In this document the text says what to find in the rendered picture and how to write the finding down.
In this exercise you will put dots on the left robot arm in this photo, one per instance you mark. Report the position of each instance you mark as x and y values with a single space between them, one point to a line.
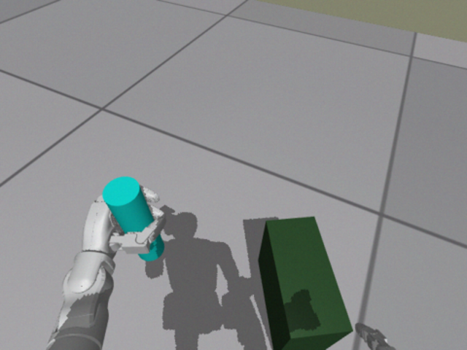
86 288

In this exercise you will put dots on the left robot hand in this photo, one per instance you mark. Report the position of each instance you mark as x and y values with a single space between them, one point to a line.
103 233

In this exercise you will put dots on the right robot hand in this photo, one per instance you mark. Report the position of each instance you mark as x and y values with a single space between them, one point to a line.
374 338

